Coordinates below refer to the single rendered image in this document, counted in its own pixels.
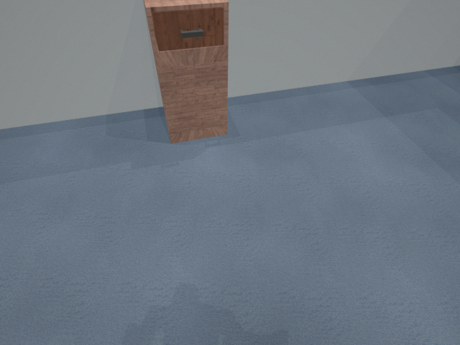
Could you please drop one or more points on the handle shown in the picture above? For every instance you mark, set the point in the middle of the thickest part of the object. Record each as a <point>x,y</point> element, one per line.
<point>193,33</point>

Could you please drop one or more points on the drawer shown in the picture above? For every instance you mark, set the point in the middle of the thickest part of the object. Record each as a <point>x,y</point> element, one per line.
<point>168,24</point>

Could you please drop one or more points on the cabinet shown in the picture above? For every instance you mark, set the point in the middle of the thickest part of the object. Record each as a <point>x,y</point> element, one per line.
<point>194,81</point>

